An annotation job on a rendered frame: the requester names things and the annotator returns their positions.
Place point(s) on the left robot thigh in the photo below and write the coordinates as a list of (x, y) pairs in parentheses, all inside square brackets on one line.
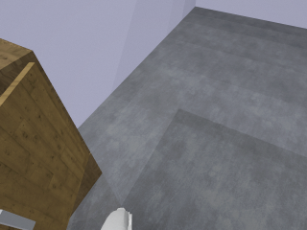
[(118, 220)]

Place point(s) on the handle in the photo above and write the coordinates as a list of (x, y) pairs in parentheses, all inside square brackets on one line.
[(16, 221)]

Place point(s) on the cupboard door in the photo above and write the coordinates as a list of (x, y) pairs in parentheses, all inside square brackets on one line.
[(42, 158)]

